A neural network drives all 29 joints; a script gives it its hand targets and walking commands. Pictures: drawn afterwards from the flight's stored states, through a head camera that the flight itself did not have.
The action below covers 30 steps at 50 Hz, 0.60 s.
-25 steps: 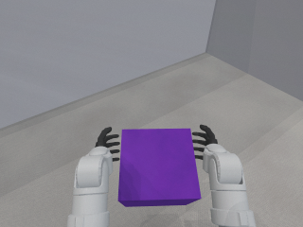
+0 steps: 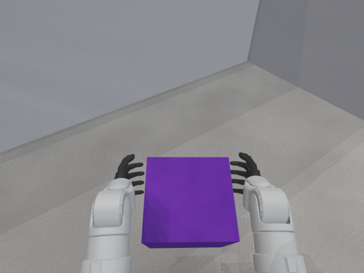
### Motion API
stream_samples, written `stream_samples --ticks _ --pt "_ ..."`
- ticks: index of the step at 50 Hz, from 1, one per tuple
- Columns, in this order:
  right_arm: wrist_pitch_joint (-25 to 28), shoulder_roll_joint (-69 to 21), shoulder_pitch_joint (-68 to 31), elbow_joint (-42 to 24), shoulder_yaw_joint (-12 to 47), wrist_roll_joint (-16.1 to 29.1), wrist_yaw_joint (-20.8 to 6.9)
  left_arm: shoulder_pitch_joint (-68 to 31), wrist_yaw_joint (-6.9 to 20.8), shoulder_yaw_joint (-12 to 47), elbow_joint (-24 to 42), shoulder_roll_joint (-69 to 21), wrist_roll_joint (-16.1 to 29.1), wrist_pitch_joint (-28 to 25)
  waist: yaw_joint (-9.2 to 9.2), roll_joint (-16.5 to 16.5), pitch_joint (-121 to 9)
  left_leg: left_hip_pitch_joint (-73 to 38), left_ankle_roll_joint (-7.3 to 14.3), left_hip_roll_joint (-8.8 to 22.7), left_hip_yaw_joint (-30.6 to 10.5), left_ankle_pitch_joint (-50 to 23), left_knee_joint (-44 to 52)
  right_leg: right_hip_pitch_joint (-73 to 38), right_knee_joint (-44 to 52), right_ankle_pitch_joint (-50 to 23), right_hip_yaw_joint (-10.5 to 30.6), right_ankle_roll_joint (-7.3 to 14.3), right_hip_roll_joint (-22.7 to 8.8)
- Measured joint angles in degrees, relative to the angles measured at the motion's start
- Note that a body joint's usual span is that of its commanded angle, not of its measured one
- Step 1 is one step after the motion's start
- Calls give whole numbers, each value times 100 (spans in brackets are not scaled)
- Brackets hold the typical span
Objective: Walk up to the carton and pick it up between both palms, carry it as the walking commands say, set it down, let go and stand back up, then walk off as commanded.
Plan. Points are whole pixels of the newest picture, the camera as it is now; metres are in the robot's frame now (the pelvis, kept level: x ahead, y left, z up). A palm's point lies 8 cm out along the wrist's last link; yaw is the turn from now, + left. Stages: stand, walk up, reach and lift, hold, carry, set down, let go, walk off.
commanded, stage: carry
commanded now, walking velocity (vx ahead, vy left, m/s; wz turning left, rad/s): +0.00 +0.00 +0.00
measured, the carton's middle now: (186, 205) +0.29 +0.00 -0.03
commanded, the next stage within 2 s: none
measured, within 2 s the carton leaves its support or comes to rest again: neither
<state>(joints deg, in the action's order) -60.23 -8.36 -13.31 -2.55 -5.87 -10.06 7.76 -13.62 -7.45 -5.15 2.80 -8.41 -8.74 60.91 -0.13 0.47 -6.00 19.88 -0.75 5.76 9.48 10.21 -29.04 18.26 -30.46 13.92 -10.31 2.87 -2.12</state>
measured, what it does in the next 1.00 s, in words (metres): stands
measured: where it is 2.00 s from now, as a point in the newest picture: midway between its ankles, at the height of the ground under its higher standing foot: outside the picture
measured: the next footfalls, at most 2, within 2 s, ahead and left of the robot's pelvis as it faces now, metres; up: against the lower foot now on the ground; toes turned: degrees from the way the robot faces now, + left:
left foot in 1.44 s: -0.22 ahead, +0.12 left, +0.00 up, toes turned +35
right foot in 1.76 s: -0.16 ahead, -0.13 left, +0.00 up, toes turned +38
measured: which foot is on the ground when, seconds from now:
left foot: down 0.00-1.00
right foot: down 0.00-1.00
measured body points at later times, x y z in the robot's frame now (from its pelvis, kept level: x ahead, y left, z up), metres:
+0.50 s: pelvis +0.00 +0.00 +0.00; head -0.02 +0.00 +0.45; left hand +0.29 +0.14 +0.06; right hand +0.29 -0.14 +0.05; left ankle +0.05 +0.13 -0.73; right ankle +0.03 -0.09 -0.73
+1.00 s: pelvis -0.04 +0.01 -0.03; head -0.03 +0.01 +0.42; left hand +0.26 +0.17 +0.05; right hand +0.27 -0.10 +0.06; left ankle +0.05 +0.13 -0.73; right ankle +0.03 -0.09 -0.73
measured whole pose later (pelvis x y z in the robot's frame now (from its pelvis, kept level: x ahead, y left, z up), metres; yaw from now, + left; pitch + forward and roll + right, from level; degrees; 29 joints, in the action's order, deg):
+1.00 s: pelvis -0.04 +0.01 -0.03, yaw +7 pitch +1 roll +0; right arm -70.9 -10.0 -19.6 -10.9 -5.5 -4.5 18.2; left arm -20.1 -14.4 -6.9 9.5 -10.2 -8.0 69.1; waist 2.1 -0.5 -0.7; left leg 30.9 1.2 3.0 5.3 10.8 -40.3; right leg 26.6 -43.8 17.9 -15.8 2.7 -7.8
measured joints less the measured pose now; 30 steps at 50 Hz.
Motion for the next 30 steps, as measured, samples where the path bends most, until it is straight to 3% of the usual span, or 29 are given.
stream_samples --ticks 30 --pt "523 34 184 239 75 -11 -66 187 93 22 -214 35 -24 -571 -4 -31 27 2 -8 -11 -17 2 22 12 1 12 -7 -5 -17"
